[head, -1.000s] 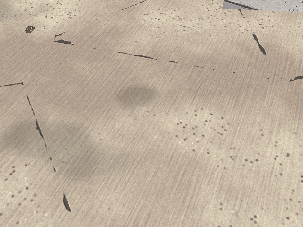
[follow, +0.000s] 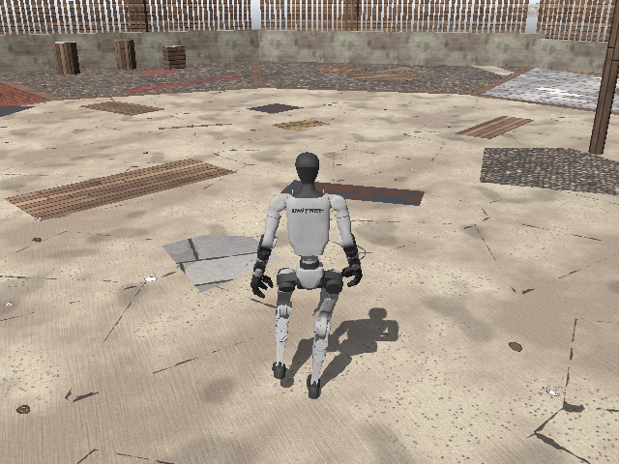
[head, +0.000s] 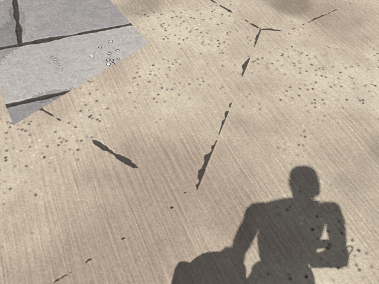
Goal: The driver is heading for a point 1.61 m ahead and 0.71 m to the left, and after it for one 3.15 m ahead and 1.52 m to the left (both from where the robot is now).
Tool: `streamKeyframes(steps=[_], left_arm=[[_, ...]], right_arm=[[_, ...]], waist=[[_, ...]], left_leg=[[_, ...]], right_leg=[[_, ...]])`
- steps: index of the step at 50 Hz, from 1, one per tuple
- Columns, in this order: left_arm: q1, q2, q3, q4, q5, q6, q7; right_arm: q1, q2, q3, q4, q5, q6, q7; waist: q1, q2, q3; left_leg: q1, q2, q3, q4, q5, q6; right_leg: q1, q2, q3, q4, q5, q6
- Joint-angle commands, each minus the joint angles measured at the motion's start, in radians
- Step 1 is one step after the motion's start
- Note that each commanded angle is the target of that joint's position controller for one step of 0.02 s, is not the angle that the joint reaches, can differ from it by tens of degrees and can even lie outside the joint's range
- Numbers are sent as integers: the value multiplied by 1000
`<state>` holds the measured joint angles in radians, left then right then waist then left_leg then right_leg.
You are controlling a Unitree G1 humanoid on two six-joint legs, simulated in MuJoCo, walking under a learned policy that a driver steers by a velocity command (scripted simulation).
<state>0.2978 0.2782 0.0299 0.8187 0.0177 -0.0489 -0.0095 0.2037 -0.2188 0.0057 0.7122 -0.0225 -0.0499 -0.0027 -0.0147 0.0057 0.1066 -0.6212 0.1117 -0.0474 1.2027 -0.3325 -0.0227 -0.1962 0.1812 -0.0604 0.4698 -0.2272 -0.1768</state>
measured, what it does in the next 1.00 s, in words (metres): walks ahead, turning left: left foot, then right foot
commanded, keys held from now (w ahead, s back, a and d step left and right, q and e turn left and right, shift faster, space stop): q+shift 0.88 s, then shift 0.08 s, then e+shift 0.04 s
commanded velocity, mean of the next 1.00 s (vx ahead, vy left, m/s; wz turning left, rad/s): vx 0.11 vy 0.00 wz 0.74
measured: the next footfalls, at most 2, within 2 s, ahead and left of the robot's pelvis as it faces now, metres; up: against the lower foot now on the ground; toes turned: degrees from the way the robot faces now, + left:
left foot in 0.20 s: +0.34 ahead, +0.11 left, +0.00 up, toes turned +7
right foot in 0.90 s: +0.42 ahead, -0.01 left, +0.00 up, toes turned +55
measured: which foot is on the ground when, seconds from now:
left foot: up 0.00-0.18, down 0.20-0.90, up 0.92-1.00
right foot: down 0.00-0.20, up 0.22-0.88, down 0.90-1.00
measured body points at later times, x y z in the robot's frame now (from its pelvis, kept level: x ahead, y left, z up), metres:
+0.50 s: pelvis +0.21 +0.06 +0.00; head +0.24 +0.10 +0.45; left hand +0.30 +0.36 -0.11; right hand +0.36 -0.20 -0.10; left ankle +0.30 +0.10 -0.73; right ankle +0.32 -0.11 -0.66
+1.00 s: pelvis +0.30 +0.01 +0.02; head +0.33 +0.02 +0.46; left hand +0.19 +0.33 -0.06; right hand +0.60 -0.13 -0.10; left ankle +0.24 +0.10 -0.67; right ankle +0.39 -0.04 -0.73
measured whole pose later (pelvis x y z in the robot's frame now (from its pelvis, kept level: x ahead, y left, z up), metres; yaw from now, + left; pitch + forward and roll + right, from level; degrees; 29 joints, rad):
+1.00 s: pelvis +0.30 +0.01 +0.02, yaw +47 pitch +1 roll +0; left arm 0.13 0.35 0.03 0.73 0.02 0.02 0.05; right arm 0.23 -0.39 -0.10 0.75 -0.03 0.05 0.02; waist -0.01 0.04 0.05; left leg -0.47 -0.26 -0.27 0.92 -0.39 -0.04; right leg -0.24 0.07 0.11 0.39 -0.15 -0.03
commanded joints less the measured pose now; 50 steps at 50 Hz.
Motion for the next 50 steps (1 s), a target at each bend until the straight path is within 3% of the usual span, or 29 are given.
streamKeyframes(steps=[1, 4, 6, 8, 9, 10, 11, 12, 13, 14, 15, 16, 18, 20, 23, 27, 35, 40, 43, 44, 45, 46, 47, 48, 49, 50], left_arm=[[-55, 93, 21, -48, 0, -56, -4], [-64, 73, 13, -46, -9, -61, 11], [-44, 92, 21, -42, -18, -57, 27], [-68, 115, 33, -55, -20, -43, 48], [-106, 121, 38, -72, -19, -30, 55], [-171, 131, 45, -92, -25, -18, 55], [-135, 48, 34, -122, 4, -9, 43], [114, 0, 12, -136, 1, 10, 39], [162, 42, 1, -110, 22, 19, 40], [67, 94, 13, -114, 28, 28, 40], [-49, 108, 21, -144, 36, 37, 42], [-81, 101, 18, -157, 37, 52, 43], [-87, 78, 9, -157, 35, 87, 45], [-86, 67, 6, -157, 27, 96, 45], [-134, 84, 15, -165, 18, 103, 46], [-188, 108, 26, -165, 14, 93, 47], [-211, 154, 34, -147, 4, 63, 51], [-195, 181, 34, -135, -11, 47, 56], [-145, 200, 38, -125, -22, 39, 75], [-151, 218, 42, -128, -25, 38, 86], [-145, 268, 53, -150, -23, 44, 95], [-214, 346, 59, -187, 0, 48, 89], [-240, 278, 51, -177, 11, 56, 77], [-238, 229, 40, -166, 8, 58, 69], [-239, 191, 32, -165, 2, 60, 58], [-225, 179, 26, -161, -4, 61, 51]], right_arm=[[170, -76, -26, 22, 14, 13, 8], [84, -74, -30, 20, 20, -4, 30], [108, -76, -37, 28, 7, -4, 38], [227, -112, -58, 53, -14, 6, 41], [333, -145, -76, 78, -22, 9, 37], [450, -183, -99, 103, -24, 6, 28], [381, -251, -117, 103, 7, 17, 12], [299, -335, -130, 46, 13, 17, 15], [167, -308, -139, -28, 25, 34, 8], [110, -215, -116, -46, 25, 56, -1], [111, -166, -99, -28, 24, 67, 1], [121, -171, -102, -22, 22, 68, 1], [142, -200, -114, -7, 21, 70, 3], [137, -231, -127, -13, 22, 71, 5], [115, -250, -141, -28, 31, 90, -2], [121, -260, -151, -31, 28, 109, -4], [112, -284, -155, -26, 11, 104, 2], [73, -313, -155, -28, 0, 104, 12], [14, -300, -146, -33, 2, 98, 21], [43, -285, -142, -19, 12, 89, 21], [117, -246, -130, -7, 21, 79, 13], [126, -230, -132, -24, 33, 77, 8], [60, -337, -148, -17, -11, 75, 5], [57, -317, -143, -23, -14, 80, 13], [84, -288, -130, -5, -14, 87, 18], [100, -262, -119, 10, -11, 97, 26]], waist=[[-52, -8, -59], [2, -42, -116], [3, -57, -153], [-49, -111, -185], [-103, -111, -204], [-197, -54, -216], [-100, 213, -145], [39, 284, -338], [42, 146, -427], [40, -7, -283], [38, -94, -188], [30, -74, -155], [21, -27, -155], [12, -3, -183], [-19, 63, -176], [-58, 101, -149], [-63, 127, -148], [-39, 129, -149], [6, 125, -135], [8, 67, -148], [-11, -26, -223], [-15, -227, -234], [-2, -90, -156], [-23, -106, -149], [-24, -81, -139], [-20, -94, -128]], left_leg=[[194, -28, 60, -289, 200, 40], [181, -97, 146, -530, 501, 68], [230, -145, 188, -592, 542, 76], [352, -185, 186, -579, 424, 104], [441, -195, 158, -607, 371, 135], [532, -163, 92, -729, 470, 195], [625, -2, -169, -679, 1210, 253], [756, 194, -579, -745, 1447, 448], [727, 239, -676, -850, 933, 487], [554, 180, -625, -905, 542, 447], [445, 107, -546, -942, 329, 375], [395, 60, -491, -954, 287, 323], [340, -12, -418, -960, 289, 217], [376, -40, -418, -948, 302, 132], [421, -75, -455, -985, 79, 48], [489, -92, -530, -1010, -100, 39], [550, -98, -658, -958, -33, 106], [461, -118, -729, -924, 87, 136], [305, -189, -740, -937, -83, 67], [237, -249, -680, -884, -236, 20], [223, -304, -542, -705, -297, -18], [139, -418, -253, -390, -269, -46], [106, -329, -196, -240, -157, -49], [155, -296, -180, -150, -109, -36], [175, -294, -170, -70, -75, -28], [176, -306, -163, -14, -58, -22]], right_leg=[[-110, -274, 37, -205, 974, -17], [77, -233, -73, -188, 828, 48], [153, -255, -121, -85, 861, 81], [133, -301, -125, 96, 932, 108], [91, -311, -115, 264, 896, 117], [24, -246, -128, 574, 647, 141], [-241, -40, -141, 896, -301, 185], [-388, -3, 84, 1120, -417, 212], [-402, -74, 176, 1133, -325, 203], [-407, -114, 166, 1058, -278, 199], [-416, -149, 166, 933, -251, 200], [-388, -164, 157, 838, -219, 201], [-320, -164, 145, 728, -151, 207], [-326, -163, 155, 653, -120, 215], [-377, -164, 175, 560, -73, 230], [-435, -159, 202, 472, -41, 237], [-405, -118, 241, 339, -90, 199], [-219, -69, 242, 187, -117, 177], [37, -74, 245, -61, -50, 172], [149, -125, 263, -177, -10, 163], [221, -306, 405, -246, -165, 125], [171, -535, 658, -315, -229, -2], [23, -504, 602, -309, -138, -41], [-40, -471, 506, -253, -4, -48], [-68, -411, 419, -217, 98, -38], [-77, -371, 372, -196, 152, -31]])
